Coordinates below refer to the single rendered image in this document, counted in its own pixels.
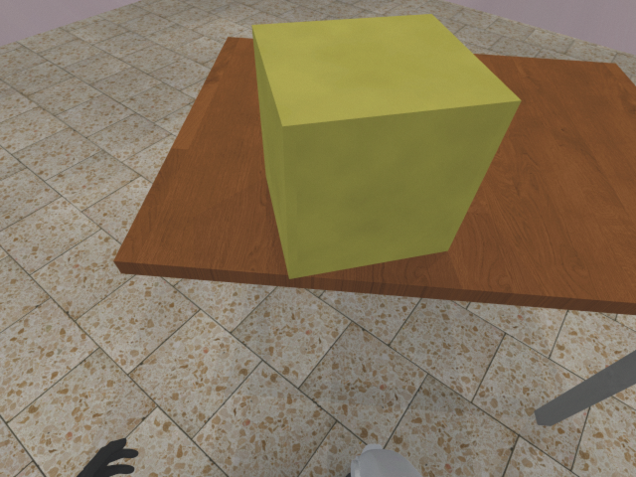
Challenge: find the carton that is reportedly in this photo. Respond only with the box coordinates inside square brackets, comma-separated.
[251, 14, 521, 279]

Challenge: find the robot left hand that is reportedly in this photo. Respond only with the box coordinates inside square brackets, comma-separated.
[77, 438, 138, 477]

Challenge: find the robot right shin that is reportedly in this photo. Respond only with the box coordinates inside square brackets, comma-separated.
[360, 444, 382, 456]

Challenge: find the table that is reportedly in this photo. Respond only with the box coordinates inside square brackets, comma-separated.
[113, 37, 636, 426]

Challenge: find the robot right thigh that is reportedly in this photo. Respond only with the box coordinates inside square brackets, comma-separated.
[351, 449, 422, 477]

